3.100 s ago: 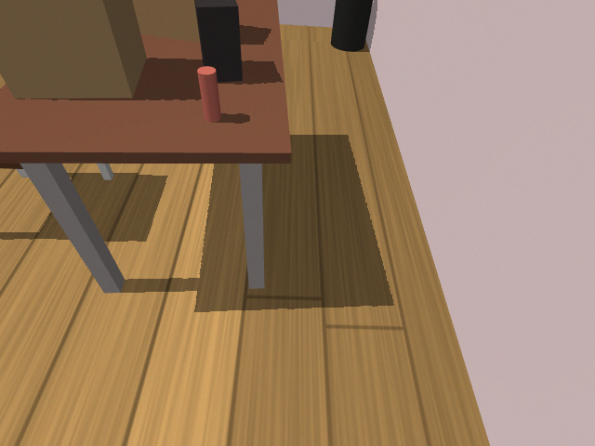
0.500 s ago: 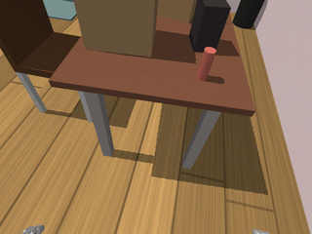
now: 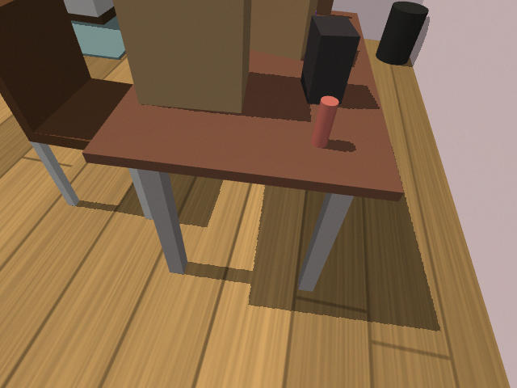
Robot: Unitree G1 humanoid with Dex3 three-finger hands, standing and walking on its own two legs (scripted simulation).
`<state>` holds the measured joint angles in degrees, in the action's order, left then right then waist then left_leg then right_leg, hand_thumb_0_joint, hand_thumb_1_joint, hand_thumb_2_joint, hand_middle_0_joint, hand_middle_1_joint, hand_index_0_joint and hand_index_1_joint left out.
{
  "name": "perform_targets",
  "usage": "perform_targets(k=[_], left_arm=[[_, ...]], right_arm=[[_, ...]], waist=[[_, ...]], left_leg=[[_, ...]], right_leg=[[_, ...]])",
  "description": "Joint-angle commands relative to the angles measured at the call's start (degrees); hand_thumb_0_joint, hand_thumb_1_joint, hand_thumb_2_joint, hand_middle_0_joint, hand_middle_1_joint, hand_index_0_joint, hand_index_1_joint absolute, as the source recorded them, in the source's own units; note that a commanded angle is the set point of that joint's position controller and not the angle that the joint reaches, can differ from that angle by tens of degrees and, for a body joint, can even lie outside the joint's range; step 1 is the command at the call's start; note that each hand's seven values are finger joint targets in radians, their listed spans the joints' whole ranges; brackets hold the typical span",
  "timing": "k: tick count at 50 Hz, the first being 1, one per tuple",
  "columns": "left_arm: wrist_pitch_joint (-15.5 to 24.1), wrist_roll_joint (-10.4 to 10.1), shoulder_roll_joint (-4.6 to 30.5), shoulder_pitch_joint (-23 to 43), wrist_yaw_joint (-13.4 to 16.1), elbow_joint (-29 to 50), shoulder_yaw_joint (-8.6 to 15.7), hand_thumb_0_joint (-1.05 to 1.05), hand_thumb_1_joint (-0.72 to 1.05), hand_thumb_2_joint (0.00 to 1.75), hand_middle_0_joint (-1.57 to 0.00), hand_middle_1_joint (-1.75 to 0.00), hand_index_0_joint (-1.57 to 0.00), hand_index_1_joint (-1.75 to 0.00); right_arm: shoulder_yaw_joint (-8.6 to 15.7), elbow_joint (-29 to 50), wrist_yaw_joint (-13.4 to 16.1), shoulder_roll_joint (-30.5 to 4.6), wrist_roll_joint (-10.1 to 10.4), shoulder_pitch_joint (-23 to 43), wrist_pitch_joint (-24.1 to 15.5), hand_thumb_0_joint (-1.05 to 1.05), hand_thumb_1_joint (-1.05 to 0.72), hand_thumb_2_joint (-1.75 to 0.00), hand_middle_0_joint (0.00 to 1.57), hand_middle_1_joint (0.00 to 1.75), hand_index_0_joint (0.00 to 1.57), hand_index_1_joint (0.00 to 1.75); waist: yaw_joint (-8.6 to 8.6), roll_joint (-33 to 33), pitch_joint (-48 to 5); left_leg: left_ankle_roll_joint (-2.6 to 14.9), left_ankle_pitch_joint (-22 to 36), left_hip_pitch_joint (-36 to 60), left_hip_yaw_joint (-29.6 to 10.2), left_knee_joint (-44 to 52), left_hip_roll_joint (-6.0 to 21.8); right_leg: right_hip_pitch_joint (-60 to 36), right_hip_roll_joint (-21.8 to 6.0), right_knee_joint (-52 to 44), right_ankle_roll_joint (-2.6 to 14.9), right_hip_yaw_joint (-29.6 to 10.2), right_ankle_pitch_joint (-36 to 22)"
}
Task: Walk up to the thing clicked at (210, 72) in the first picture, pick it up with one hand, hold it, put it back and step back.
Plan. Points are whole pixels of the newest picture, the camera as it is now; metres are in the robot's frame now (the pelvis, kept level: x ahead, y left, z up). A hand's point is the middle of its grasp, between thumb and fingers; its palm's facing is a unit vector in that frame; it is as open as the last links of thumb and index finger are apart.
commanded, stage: walk up
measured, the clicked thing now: (324, 123) +0.70 -0.18 +0.02
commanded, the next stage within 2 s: stand in 0.68 s
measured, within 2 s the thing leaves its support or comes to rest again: neither
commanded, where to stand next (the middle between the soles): +0.05 +0.00 m, yaw -1 degrees
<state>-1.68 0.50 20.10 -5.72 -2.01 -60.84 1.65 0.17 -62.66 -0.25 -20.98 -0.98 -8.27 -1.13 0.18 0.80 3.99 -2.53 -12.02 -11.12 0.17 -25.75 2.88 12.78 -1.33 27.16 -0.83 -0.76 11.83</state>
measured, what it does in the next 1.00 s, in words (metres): stands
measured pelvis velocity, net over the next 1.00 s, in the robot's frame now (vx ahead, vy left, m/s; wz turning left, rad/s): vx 0.02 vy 0.01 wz -0.01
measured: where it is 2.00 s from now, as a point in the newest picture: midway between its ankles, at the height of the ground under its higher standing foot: outside the picture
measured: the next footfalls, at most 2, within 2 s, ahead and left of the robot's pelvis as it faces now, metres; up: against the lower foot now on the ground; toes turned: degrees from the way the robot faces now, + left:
none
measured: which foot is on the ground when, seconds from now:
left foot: down 0.00-1.00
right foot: down 0.00-1.00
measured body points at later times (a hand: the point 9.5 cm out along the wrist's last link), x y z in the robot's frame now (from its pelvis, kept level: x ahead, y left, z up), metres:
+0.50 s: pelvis +0.01 +0.00 +0.00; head +0.02 +0.00 +0.45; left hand +0.09 +0.31 -0.13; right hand +0.10 -0.31 -0.12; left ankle +0.02 +0.15 -0.74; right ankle +0.03 -0.13 -0.74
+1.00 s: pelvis +0.02 +0.01 +0.01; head +0.02 +0.00 +0.46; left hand +0.11 +0.31 -0.12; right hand +0.08 -0.30 -0.13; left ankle +0.02 +0.15 -0.74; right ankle +0.03 -0.13 -0.74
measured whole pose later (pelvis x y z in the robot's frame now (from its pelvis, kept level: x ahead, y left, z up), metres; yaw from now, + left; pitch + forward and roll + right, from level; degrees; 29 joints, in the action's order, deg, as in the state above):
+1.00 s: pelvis +0.02 +0.01 +0.01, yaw -1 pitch -3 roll +0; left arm 0.5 0.6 20.4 -5.0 -0.5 -64.1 0.4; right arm 0.4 -65.7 -0.9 -20.0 -0.9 -6.0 -0.1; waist 0.9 0.2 3.4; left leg -2.4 -10.2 -5.9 1.2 -19.1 2.9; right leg 7.7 -1.3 20.2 -1.4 -1.5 9.6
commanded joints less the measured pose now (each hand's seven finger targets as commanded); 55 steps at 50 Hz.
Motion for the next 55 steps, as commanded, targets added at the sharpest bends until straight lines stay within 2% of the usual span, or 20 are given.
perform_targets(k=[1,3,6,15,33,34,36,40,45,47,51,53,55], left_arm=[[1.6,-0.3,12.6,3.0,0.6,3.3,2.9,0.0,0.9,0.9,-0.2,-0.3,-0.2,-0.3],[1.6,-0.4,12.3,3.5,0.7,3.3,2.7,0.0,0.9,0.9,-0.2,-0.3,-0.2,-0.3],[1.5,-0.3,12.1,2.6,0.7,2.6,2.6,0.0,0.9,0.9,-0.2,-0.3,-0.2,-0.3],[1.5,-0.1,12.3,2.3,0.8,1.5,2.4,0.0,0.9,0.9,-0.2,-0.3,-0.2,-0.3],[1.7,0.1,12.6,2.1,1.2,1.7,2.6,0.0,0.9,0.9,-0.2,-0.3,-0.2,-0.3],[2.5,0.1,12.0,2.5,1.4,1.0,1.7,0.0,0.9,0.9,-0.2,-0.3,-0.2,-0.3],[3.2,0.0,12.7,2.8,1.6,0.9,1.7,0.0,0.9,0.9,-0.2,-0.3,-0.2,-0.3],[3.6,-0.2,12.7,2.5,1.9,0.2,1.3,0.0,0.9,0.9,-0.2,-0.3,-0.2,-0.3],[3.5,-0.2,12.7,3.0,2.1,-0.1,1.0,0.0,0.9,0.9,-0.2,-0.3,-0.2,-0.3],[3.4,-0.2,12.7,3.0,2.1,-0.1,1.0,0.0,0.9,0.9,-0.2,-0.3,-0.2,-0.3],[3.6,-0.1,12.8,2.4,2.1,-0.3,0.8,0.0,0.9,0.9,-0.2,-0.3,-0.2,-0.3],[3.6,0.0,12.8,2.9,2.2,-0.1,0.8,0.0,0.9,0.9,-0.2,-0.3,-0.2,-0.3],[3.5,-0.2,12.7,2.4,2.2,-0.2,0.7,0.0,0.9,0.9,-0.2,-0.3,-0.2,-0.3]], right_arm=[[2.5,3.6,1.1,-12.9,0.6,3.0,-1.9,0.0,-0.9,-0.9,0.2,0.3,0.2,0.3],[2.4,3.4,1.1,-12.6,0.4,3.0,-1.8,0.0,-0.9,-0.9,0.2,0.3,0.2,0.3],[2.7,3.5,1.2,-13.4,0.5,4.1,-1.9,0.0,-0.9,-0.9,0.2,0.3,0.2,0.3],[2.9,3.2,1.3,-13.1,0.7,4.7,-1.7,0.0,-0.9,-0.9,0.2,0.3,0.2,0.3],[3.1,3.2,1.0,-12.6,0.7,5.8,-1.0,0.0,-0.9,-0.9,0.2,0.3,0.2,0.3],[2.5,2.2,0.7,-11.3,0.4,6.1,-0.7,0.0,-0.9,-0.9,0.2,0.3,0.2,0.3],[2.5,2.2,0.5,-11.3,0.5,5.9,-0.7,0.0,-0.9,-0.9,0.2,0.3,0.2,0.3],[2.4,1.3,0.3,-11.7,0.6,5.3,-0.8,0.0,-0.9,-0.9,0.2,0.3,0.2,0.3],[2.4,0.7,0.3,-11.6,0.5,5.4,-0.4,0.0,-0.9,-0.9,0.2,0.3,0.2,0.3],[2.4,0.6,0.3,-11.6,0.3,5.1,-0.4,0.0,-0.9,-0.9,0.2,0.3,0.2,0.3],[2.4,0.3,0.1,-11.4,0.5,4.9,-0.4,0.0,-0.9,-0.9,0.2,0.3,0.2,0.3],[2.5,0.4,0.1,-11.5,0.5,4.9,-0.4,0.0,-0.9,-0.9,0.2,0.3,0.2,0.3],[2.5,0.2,0.2,-11.5,0.4,4.6,-0.4,0.0,-0.9,-0.9,0.2,0.3,0.2,0.3]], waist=[[-0.67,0.0,-5.2],[-0.46,-0.3,-4.9],[-0.72,-2.2,-5.7],[-0.33,-1.0,-6.7],[-0.2,0.2,-5.1],[-0.01,-1.3,-5.8],[0.31,-1.4,-6.6],[0.07,-0.5,-7.2],[0.11,0.1,-5.2],[0.15,-0.9,-4.3],[-0.01,0.0,-4.5],[0.17,-0.1,-5.4],[0.08,-0.9,-4.3]], left_leg=[[4.1,-0.1,0.7,-4.6,5.7,3.8],[3.81,-0.7,0.3,-4.6,6.4,3.8],[4.29,0.6,0.5,-5.2,7.3,4.7],[4.15,4.2,2.4,-4.2,7.4,5.0],[3.8,3.2,4.5,-2.7,7.2,4.5],[3.38,1.8,4.3,-3.0,8.2,4.5],[3.24,5.2,5.6,-3.0,8.5,4.6],[3.11,9.8,6.3,-3.1,8.6,5.0],[2.77,7.2,5.6,-3.2,9.6,4.9],[2.82,4.1,4.6,-3.1,10.3,4.7],[2.86,4.8,5.0,-3.4,10.4,4.9],[2.83,6.8,5.8,-3.3,10.1,4.9],[2.78,5.1,5.1,-3.4,10.5,4.8]], right_leg=[[-1.1,-5.1,-7.6,3.63,-6.6,1.1],[-1.3,-5.1,-8.0,3.48,-6.8,1.0],[-2.4,-4.5,-6.5,3.23,-5.4,-2.5],[-3.6,-4.8,-6.7,2.79,-5.3,-7.0],[-1.4,-4.9,-8.8,2.71,-6.1,-4.9],[-2.6,-5.7,-10.7,2.25,-6.7,-2.3],[-4.1,-5.9,-10.1,2.19,-6.6,-6.8],[-6.3,-5.8,-9.4,1.79,-5.3,-11.8],[-5.4,-5.6,-10.4,1.73,-5.0,-8.7],[-5.0,-5.6,-10.9,1.7,-5.2,-5.9],[-5.1,-5.5,-11.1,1.56,-4.9,-5.4],[-5.4,-5.7,-10.7,1.66,-4.8,-7.8],[-4.5,-5.5,-11.2,1.61,-4.9,-5.8]])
